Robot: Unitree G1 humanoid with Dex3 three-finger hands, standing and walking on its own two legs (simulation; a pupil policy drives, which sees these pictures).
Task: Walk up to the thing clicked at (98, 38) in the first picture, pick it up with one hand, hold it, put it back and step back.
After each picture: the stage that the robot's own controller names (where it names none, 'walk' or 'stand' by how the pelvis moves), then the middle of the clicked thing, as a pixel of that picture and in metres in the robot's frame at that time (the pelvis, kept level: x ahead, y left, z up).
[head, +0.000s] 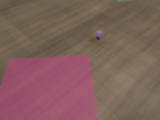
stand; (99, 35) +1.55 -0.21 -0.72
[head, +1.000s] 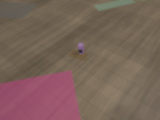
walk; (81, 48) +1.43 +0.12 -0.70
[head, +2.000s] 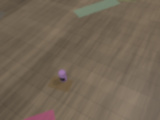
walk; (62, 75) +0.91 +0.26 -0.71
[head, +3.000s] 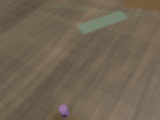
walk; (64, 111) +0.58 +0.23 -0.71
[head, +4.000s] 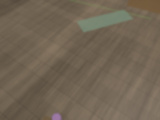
stand; out of the picture +0.44 +0.19 -0.70
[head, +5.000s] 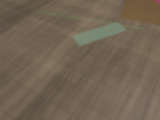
stand; out of the picture +0.39 +0.21 -0.72
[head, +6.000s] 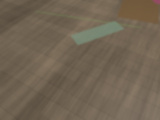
stand; out of the picture +0.42 +0.22 -0.73
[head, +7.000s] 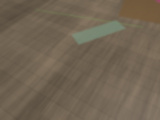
stand; out of the picture +0.40 +0.21 -0.73
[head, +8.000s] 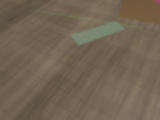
stand; out of the picture +0.40 +0.21 -0.73
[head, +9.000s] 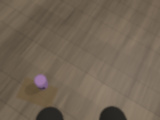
go down; (41, 82) +0.45 +0.21 -0.49
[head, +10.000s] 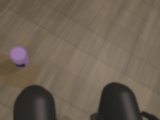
go down; (20, 58) +0.48 +0.25 -0.31
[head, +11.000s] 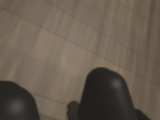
close in; out of the picture +0.46 +0.29 -0.24
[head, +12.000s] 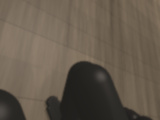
close; out of the picture +0.45 +0.31 -0.22
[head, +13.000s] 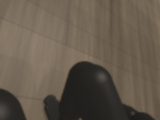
lift; out of the picture +0.44 +0.30 -0.23
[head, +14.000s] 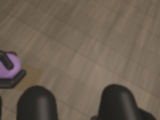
lift; (9, 70) +0.36 +0.26 -0.08
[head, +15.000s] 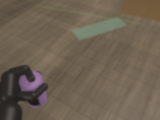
hold; (34, 90) +0.33 +0.17 +0.05
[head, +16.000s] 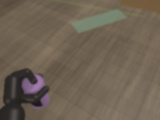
hold; (36, 92) +0.34 +0.17 +0.00
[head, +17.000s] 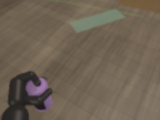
hold; (40, 95) +0.33 +0.16 -0.01
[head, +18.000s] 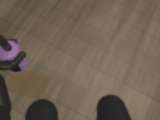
crouch; (13, 58) +0.44 +0.22 -0.09
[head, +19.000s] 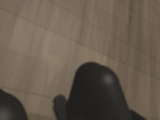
lower; out of the picture +0.43 +0.31 -0.23
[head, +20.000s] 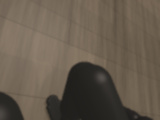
lower; out of the picture +0.43 +0.32 -0.23
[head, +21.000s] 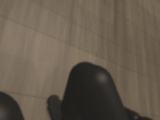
lower; out of the picture +0.43 +0.32 -0.23
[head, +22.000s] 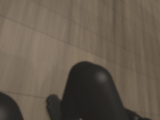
lower; out of the picture +0.44 +0.32 -0.23
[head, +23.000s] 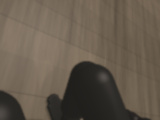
loosen; out of the picture +0.44 +0.31 -0.23
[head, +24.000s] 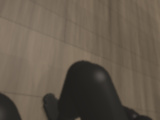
withdraw; out of the picture +0.43 +0.31 -0.23
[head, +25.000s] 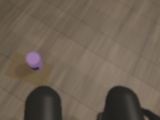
walk; (34, 61) +0.48 +0.24 -0.35
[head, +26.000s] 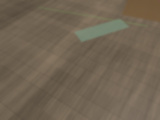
stand; out of the picture +0.41 +0.18 -0.66
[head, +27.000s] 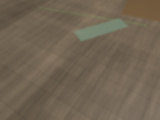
stand; out of the picture +0.43 +0.19 -0.67
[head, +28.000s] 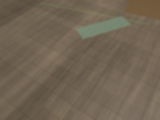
stand; out of the picture +0.41 +0.19 -0.69
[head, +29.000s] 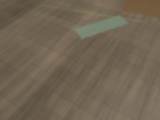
walk; out of the picture +0.44 +0.19 -0.72
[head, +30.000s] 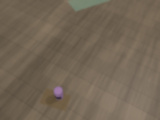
walk; (58, 93) +0.58 +0.18 -0.70
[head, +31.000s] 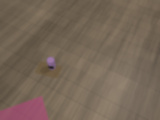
walk; (51, 63) +0.87 +0.28 -0.70
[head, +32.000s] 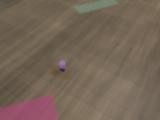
stand; (62, 66) +1.04 +0.21 -0.71
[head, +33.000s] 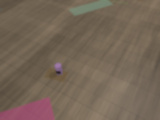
stand; (58, 69) +1.03 +0.25 -0.73
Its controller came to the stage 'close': yes
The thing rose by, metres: 0.71
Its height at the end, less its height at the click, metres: +0.00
